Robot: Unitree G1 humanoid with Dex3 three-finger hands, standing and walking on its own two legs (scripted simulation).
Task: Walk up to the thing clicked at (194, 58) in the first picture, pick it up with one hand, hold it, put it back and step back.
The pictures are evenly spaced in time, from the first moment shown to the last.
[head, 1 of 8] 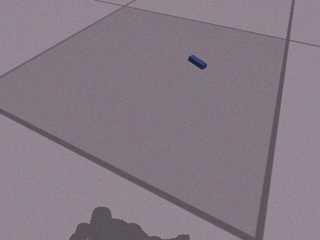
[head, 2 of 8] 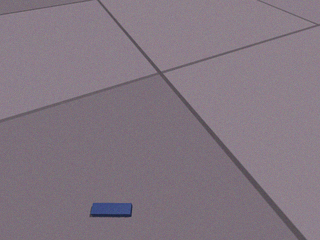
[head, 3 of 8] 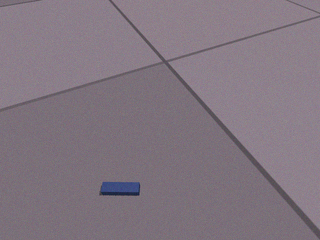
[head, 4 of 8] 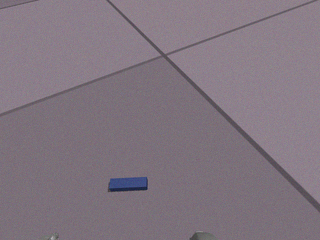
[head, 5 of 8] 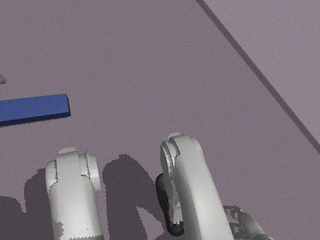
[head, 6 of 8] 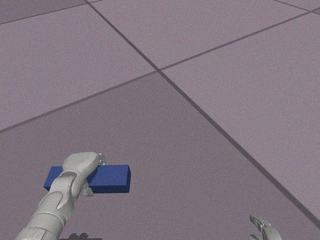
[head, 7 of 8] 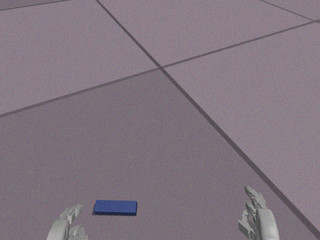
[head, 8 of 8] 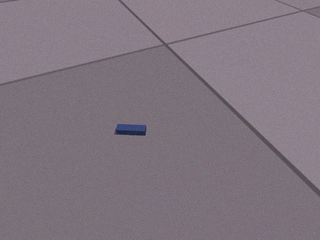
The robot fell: no
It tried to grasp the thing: yes
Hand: left
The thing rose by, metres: 0.69
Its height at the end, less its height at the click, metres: +0.00
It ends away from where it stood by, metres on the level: 0.01
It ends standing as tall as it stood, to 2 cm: yes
